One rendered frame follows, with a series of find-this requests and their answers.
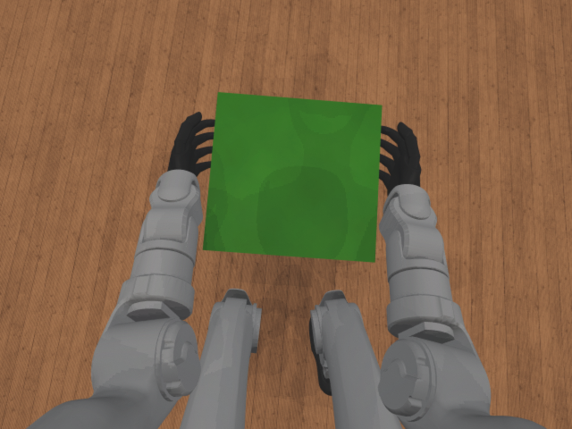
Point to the right robot upper arm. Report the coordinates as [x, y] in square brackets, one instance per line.
[429, 385]

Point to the right robot forearm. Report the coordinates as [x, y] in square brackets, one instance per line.
[421, 301]

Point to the left robot shin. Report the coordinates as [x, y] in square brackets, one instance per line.
[231, 293]

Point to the left robot forearm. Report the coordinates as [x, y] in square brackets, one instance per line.
[160, 280]

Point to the robot left hand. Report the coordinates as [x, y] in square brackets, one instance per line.
[184, 155]

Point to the left robot upper arm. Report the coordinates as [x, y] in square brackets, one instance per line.
[140, 371]

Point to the robot shin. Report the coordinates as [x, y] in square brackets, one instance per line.
[231, 293]
[330, 295]

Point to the robot right hand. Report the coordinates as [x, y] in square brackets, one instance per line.
[405, 167]

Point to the right robot shin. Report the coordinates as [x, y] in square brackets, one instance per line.
[330, 295]

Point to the carton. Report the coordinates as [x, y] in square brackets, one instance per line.
[294, 177]

